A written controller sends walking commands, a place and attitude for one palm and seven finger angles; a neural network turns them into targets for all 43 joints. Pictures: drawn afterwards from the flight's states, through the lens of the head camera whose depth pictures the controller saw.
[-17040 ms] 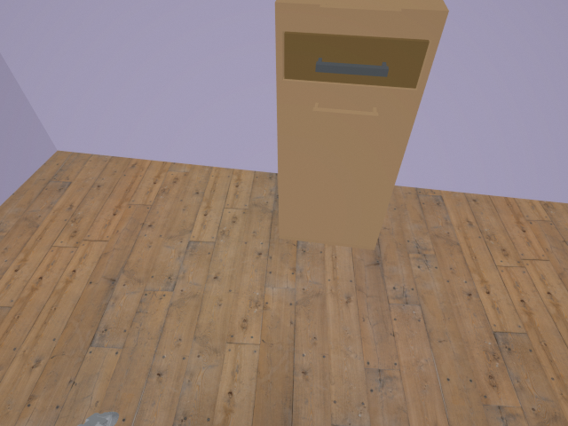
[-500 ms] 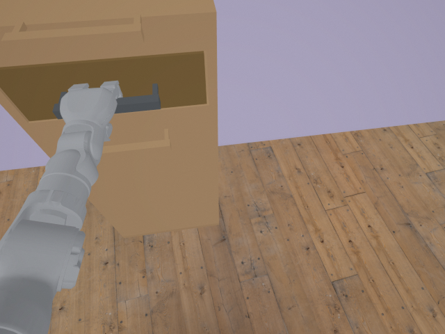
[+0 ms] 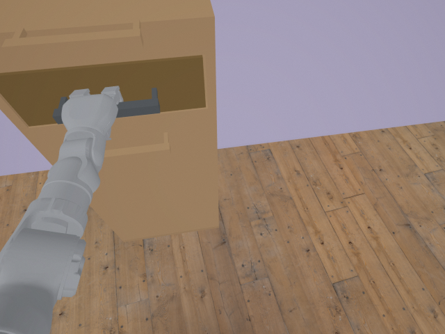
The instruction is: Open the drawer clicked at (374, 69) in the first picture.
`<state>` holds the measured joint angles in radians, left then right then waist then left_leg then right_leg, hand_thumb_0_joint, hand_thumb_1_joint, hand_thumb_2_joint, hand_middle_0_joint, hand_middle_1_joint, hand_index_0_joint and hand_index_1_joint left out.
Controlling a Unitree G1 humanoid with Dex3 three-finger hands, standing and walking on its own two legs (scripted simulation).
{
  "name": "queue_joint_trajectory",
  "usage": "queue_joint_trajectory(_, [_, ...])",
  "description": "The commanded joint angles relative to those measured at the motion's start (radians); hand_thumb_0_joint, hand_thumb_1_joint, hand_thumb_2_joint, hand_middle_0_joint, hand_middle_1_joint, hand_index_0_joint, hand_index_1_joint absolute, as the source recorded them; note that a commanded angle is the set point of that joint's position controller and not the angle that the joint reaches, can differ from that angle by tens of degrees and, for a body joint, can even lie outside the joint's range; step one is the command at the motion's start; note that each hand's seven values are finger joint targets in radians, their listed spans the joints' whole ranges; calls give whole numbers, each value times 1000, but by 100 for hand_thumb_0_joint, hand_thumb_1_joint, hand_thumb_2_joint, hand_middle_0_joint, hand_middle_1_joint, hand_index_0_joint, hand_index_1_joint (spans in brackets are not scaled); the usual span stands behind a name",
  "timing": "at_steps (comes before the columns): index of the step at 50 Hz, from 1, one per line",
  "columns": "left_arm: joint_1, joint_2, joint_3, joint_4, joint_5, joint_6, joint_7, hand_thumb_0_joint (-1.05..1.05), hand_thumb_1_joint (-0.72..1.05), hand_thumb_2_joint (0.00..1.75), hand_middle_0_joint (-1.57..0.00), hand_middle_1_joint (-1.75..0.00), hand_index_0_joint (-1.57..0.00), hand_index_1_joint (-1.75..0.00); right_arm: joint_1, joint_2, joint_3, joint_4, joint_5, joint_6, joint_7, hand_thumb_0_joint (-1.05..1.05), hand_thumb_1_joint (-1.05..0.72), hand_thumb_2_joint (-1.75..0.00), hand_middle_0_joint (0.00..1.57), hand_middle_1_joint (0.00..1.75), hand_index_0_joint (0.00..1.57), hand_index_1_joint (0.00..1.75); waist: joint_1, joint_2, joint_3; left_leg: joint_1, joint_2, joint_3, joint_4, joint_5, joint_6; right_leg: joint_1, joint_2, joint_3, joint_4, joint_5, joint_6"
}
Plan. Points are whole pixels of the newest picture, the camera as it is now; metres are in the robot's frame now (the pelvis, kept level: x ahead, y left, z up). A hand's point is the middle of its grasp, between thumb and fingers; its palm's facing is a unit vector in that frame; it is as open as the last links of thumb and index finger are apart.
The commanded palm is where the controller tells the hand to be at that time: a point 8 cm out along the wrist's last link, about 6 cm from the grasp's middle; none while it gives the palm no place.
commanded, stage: pull the drawer open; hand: left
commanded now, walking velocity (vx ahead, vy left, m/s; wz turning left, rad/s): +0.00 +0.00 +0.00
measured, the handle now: (109, 104) +0.54 +0.20 +0.09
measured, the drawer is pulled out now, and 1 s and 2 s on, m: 0.00 0.03 0.16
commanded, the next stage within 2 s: none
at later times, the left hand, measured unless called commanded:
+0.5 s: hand (101, 141) +0.46 +0.21 +0.06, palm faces -0.04 -0.02 -1.00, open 5.7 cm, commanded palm +0.45 +0.22 +0.12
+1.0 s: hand (101, 146) +0.45 +0.21 +0.06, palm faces -0.01 -0.05 -1.00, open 5.6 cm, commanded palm +0.40 +0.21 +0.12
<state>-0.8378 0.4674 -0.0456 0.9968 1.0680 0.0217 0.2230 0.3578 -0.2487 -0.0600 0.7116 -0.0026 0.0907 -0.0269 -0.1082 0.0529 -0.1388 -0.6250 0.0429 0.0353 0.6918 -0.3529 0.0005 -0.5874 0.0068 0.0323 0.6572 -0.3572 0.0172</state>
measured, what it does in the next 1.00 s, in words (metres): stands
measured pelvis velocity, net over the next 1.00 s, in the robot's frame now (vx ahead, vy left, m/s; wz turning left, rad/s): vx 0.00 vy -0.01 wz -0.01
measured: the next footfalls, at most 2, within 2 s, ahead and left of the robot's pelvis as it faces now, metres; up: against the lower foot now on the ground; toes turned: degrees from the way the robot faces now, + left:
none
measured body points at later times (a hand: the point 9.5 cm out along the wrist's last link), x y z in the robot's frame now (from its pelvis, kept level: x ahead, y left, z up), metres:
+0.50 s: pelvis +0.02 +0.00 +0.00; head +0.09 -0.02 +0.45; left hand +0.46 +0.21 +0.12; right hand +0.13 -0.26 -0.13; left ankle -0.02 +0.12 -0.72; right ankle -0.03 -0.14 -0.72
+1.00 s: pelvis +0.00 -0.01 +0.00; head +0.06 -0.03 +0.45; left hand +0.45 +0.21 +0.12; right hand +0.02 -0.29 -0.13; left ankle -0.02 +0.12 -0.72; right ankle -0.03 -0.14 -0.72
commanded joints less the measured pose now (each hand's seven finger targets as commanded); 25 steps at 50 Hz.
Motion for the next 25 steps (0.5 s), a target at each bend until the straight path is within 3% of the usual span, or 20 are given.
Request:
queue_joint_trajectory(1, [-288,182,45,-278,-21,-4,29,0,90,90,-40,-135,-40,-135,67,-151,-61,-98,4,-18,1,0,-90,-90,20,30,20,30,47,23,-432,328,-43,11,-19,597,43,200,55,-64,-33,502,-42])
queue_joint_trajectory(3, [-225,193,62,-321,-31,5,25,0,90,90,-40,-135,-40,-135,55,-155,-63,-105,6,-13,7,0,-90,-90,20,30,20,30,55,3,-437,344,-38,9,-17,653,43,221,56,-63,-36,529,-42])
queue_joint_trajectory(5, [-182,149,30,-374,-41,20,23,0,90,90,-40,-135,-40,-135,40,-152,-64,-115,9,-13,12,0,-90,-90,20,30,20,30,54,5,-408,358,-35,6,-20,676,44,211,57,-68,-39,537,-39])
queue_joint_trajectory(7, [-148,151,33,-379,-42,41,21,0,90,90,-40,-135,-40,-135,31,-156,-63,-116,14,-11,14,0,-90,-90,20,30,20,30,54,-18,-371,350,-35,4,-29,671,43,208,58,-74,-45,527,-39])
queue_joint_trajectory(10, [-116,145,29,-455,-46,66,18,0,90,90,-40,-135,-40,-135,14,-154,-65,-123,15,-9,18,0,-90,-90,20,30,20,30,64,-2,-404,390,-33,0,-26,738,43,230,56,-71,-42,563,-39])
queue_joint_trajectory(12, [-109,112,-1,-491,-50,84,12,0,90,90,-40,-135,-40,-135,-2,-151,-62,-126,17,-7,22,0,-90,-90,20,30,20,30,61,5,-388,401,-33,0,-29,744,42,228,55,-75,-46,569,-38])
queue_joint_trajectory(13, [-88,132,15,-526,-54,88,8,0,90,90,-40,-135,-40,-135,-8,-154,-64,-126,16,-6,23,0,-90,-90,20,30,20,30,67,6,-414,416,-32,-4,-26,785,41,250,52,-71,-45,589,-40])
queue_joint_trajectory(17, [9,112,7,-568,-60,117,-10,0,90,90,-40,-135,-40,-135,-42,-147,-58,-140,19,-1,25,0,-90,-90,20,30,20,30,81,-14,-396,423,-35,-4,-31,801,41,271,50,-74,-45,621,-36])
queue_joint_trajectory(19, [-313,151,-19,-491,-44,114,-6,0,90,90,-40,-135,-40,-135,-27,-158,-47,-93,21,5,4,0,-90,-90,20,30,20,30,2,-20,-302,382,-40,-6,-36,660,38,190,51,-74,-61,557,-34])
queue_joint_trajectory(20, [-350,148,-22,-423,-32,111,-4,0,90,90,-40,-135,-40,-135,-16,-151,-47,-83,21,4,0,0,-90,-90,20,30,20,30,-2,-24,-273,362,-46,-8,-39,611,37,173,52,-77,-61,516,-39])
queue_joint_trajectory(22, [-316,171,5,-369,-15,102,-6,0,90,90,-40,-135,-40,-135,-16,-148,-46,-82,13,6,-8,0,-90,-90,20,30,20,30,19,-16,-305,365,-53,2,-36,621,38,198,49,-74,-54,537,-44])
queue_joint_trajectory(23, [-325,219,46,-358,-16,95,-8,0,90,90,-40,-135,-40,-135,-9,-153,-47,-78,8,9,-14,0,-90,-90,20,30,20,30,25,-30,-345,368,-54,8,-25,654,40,231,45,-66,-49,585,-43])
queue_joint_trajectory(25, [-379,179,10,-355,-26,69,-18,0,90,90,-40,-135,-40,-135,0,-140,-46,-77,3,10,-17,0,-90,-90,20,30,20,30,18,-1,-397,380,-61,12,-3,706,41,243,38,-57,-31,658,-36])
